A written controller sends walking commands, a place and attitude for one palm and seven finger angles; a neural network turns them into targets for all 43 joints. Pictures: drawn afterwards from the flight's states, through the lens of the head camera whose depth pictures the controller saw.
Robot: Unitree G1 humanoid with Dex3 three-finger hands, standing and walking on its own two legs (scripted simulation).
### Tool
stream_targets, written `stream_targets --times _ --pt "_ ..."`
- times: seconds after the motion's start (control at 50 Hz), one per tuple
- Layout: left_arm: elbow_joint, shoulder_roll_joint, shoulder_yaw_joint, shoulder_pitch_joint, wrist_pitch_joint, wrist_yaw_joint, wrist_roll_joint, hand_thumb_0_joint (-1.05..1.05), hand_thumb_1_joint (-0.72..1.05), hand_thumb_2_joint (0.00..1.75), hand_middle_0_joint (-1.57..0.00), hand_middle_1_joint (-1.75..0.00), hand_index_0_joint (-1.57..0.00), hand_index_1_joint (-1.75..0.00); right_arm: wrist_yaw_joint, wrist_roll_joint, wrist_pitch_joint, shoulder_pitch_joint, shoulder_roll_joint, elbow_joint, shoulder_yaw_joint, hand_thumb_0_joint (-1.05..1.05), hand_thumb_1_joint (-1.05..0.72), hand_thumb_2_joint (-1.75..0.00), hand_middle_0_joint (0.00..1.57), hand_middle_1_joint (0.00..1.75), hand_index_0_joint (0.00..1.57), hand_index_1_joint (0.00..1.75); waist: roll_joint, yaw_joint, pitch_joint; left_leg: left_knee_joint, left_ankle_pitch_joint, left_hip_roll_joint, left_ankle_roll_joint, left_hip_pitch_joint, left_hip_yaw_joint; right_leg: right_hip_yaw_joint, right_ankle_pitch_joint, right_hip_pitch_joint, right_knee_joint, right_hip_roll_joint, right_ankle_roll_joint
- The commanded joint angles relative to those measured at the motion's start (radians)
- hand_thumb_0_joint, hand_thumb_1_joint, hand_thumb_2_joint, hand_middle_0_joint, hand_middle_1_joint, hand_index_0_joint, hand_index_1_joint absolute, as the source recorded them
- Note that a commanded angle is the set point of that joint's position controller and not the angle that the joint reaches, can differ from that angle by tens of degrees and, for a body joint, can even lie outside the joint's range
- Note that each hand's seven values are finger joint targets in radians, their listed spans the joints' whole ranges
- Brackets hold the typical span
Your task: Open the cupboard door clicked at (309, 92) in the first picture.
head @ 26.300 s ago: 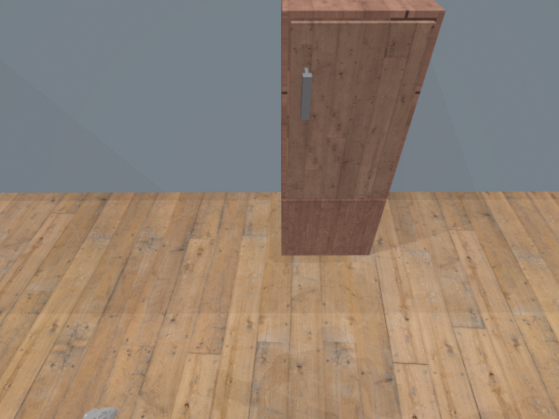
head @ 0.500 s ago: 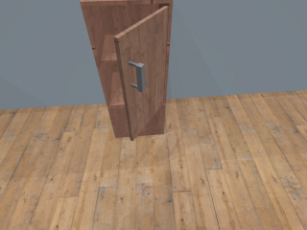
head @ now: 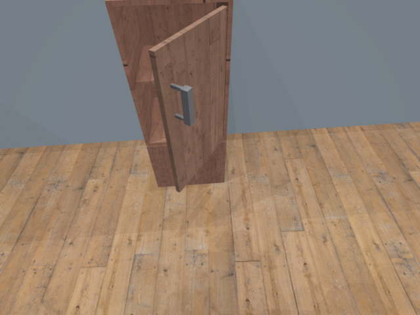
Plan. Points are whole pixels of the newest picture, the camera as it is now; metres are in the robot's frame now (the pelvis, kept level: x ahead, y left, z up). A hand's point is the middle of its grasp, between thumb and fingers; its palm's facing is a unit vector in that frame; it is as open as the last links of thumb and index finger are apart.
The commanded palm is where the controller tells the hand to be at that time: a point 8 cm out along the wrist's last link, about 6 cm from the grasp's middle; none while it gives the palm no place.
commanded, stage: look to check the result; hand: left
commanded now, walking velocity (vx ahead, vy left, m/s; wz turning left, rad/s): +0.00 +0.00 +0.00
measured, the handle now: (182, 104) +0.65 +0.13 +0.03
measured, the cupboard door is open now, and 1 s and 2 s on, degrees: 54 54 54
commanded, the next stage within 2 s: walk to a spot facing it in 0.12 s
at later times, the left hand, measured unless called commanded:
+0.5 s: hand out of the picture +0.04 +0.18 -0.18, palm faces -0.04 -0.97 -0.24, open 7.3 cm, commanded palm none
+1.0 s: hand out of the picture +0.12 +0.13 -0.18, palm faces -0.30 -0.91 -0.28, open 7.3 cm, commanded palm none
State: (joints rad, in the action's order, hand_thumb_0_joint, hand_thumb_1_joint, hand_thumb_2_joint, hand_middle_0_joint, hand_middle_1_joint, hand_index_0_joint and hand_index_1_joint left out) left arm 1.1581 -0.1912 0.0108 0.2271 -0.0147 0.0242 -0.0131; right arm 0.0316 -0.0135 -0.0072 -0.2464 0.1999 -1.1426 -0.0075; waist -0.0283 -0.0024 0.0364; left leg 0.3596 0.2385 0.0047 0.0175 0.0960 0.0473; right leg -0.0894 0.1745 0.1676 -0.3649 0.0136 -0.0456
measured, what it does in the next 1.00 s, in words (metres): steps on the spot, turning right: right foot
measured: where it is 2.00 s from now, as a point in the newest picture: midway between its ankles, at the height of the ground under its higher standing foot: outside the picture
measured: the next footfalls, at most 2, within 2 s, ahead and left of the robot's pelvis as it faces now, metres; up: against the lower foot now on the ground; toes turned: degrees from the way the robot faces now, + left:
right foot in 0.84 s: +0.01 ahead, -0.17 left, +0.00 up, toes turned -18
left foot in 1.16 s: +0.09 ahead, +0.07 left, +0.00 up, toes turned -25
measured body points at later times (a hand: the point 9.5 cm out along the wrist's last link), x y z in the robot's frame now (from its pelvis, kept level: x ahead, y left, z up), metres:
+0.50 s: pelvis +0.00 -0.01 -0.01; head +0.02 -0.02 +0.44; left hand +0.04 +0.24 -0.16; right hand -0.01 -0.25 -0.17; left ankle -0.03 +0.11 -0.75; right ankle +0.02 -0.09 -0.75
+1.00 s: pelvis -0.01 -0.04 -0.01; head +0.05 -0.08 +0.43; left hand +0.14 +0.18 -0.16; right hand -0.02 -0.32 -0.17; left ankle -0.01 +0.10 -0.68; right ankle -0.03 -0.16 -0.75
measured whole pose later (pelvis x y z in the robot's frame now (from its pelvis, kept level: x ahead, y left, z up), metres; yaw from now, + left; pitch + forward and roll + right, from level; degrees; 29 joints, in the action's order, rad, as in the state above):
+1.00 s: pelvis -0.01 -0.04 -0.01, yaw -21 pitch +1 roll +1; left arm 0.96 -0.21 0.08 0.17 0.03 0.01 -0.03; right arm 0.03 -0.01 0.05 -0.12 0.23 -0.94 -0.07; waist -0.01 -0.02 0.14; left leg 1.06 0.52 -0.07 -0.05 0.44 0.05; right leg 0.05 0.26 0.34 -0.58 0.02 -0.02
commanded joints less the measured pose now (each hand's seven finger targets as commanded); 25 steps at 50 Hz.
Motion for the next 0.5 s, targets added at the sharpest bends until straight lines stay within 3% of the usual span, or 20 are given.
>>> stream_targets --times 0.0,0.22,0.24,0.28,0.38,0.46,0.48 --pt "-0.042 -0.154 0.029 0.014 -0.018 0.008 0.003 0.00 0.90 0.90 -0.20 -0.30 -0.20 -0.30 0.004 -0.002 -0.008 -0.049 0.122 0.030 -0.021 0.00 -0.90 -0.90 0.20 0.30 0.20 0.30 0.034 0.011 0.014 -0.071 -0.111 -0.119 0.020 0.060 -0.092 0.139 -0.090 -0.031 0.075 -0.134 -0.011" --pt "-0.050 -0.186 0.035 -0.021 -0.021 0.005 0.004 0.00 0.90 0.90 -0.20 -0.30 -0.20 -0.30 0.000 -0.005 -0.007 -0.021 0.149 0.031 -0.021 0.00 -0.90 -0.90 0.20 0.30 0.20 0.30 0.017 0.007 0.010 -0.078 -0.106 -0.119 0.015 0.054 -0.089 0.150 -0.083 -0.047 0.100 -0.139 -0.011" --pt "-0.053 -0.183 0.035 -0.022 -0.018 0.004 0.005 0.00 0.90 0.90 -0.20 -0.30 -0.20 -0.30 0.001 -0.005 -0.005 -0.024 0.145 0.033 -0.021 0.00 -0.90 -0.90 0.20 0.30 0.20 0.30 0.020 0.009 0.006 -0.071 -0.109 -0.122 0.012 0.045 -0.081 0.159 -0.103 -0.038 0.092 -0.135 -0.013" --pt "-0.051 -0.125 0.032 0.006 0.000 0.009 0.004 0.00 0.90 0.90 -0.20 -0.30 -0.20 -0.30 0.007 -0.005 0.009 -0.065 0.075 0.028 -0.014 0.00 -0.90 -0.90 0.20 0.30 0.20 0.30 0.039 0.013 -0.002 -0.024 -0.107 -0.124 0.002 0.042 -0.044 0.169 -0.161 -0.019 0.065 -0.137 -0.007" --pt "-0.091 -0.174 0.067 -0.004 0.027 0.003 -0.004 0.00 0.90 0.90 -0.20 -0.30 -0.20 -0.30 0.015 -0.001 0.031 -0.080 0.096 0.067 -0.039 0.00 -0.90 -0.90 0.20 0.30 0.20 0.30 0.088 0.020 -0.006 0.087 -0.001 -0.113 -0.012 0.076 0.027 0.258 -0.192 0.025 0.045 -0.163 -0.034" --pt "-0.130 -0.184 0.087 -0.029 0.042 -0.005 -0.007 0.00 0.90 0.90 -0.20 -0.30 -0.20 -0.30 0.018 0.000 0.037 -0.088 0.095 0.095 -0.055 0.00 -0.90 -0.90 0.20 0.30 0.20 0.30 0.113 0.029 0.001 0.145 0.090 -0.104 -0.012 0.078 0.038 0.331 -0.071 0.113 0.073 -0.176 -0.066" --pt "-0.139 -0.177 0.090 -0.034 0.043 -0.005 -0.008 0.00 0.90 0.90 -0.20 -0.30 -0.20 -0.30 0.018 0.001 0.037 -0.095 0.091 0.099 -0.057 0.00 -0.90 -0.90 0.20 0.30 0.20 0.30 0.086 0.032 -0.001 0.146 0.095 -0.112 -0.008 0.065 0.037 0.334 -0.044 0.137 0.066 -0.165 -0.064"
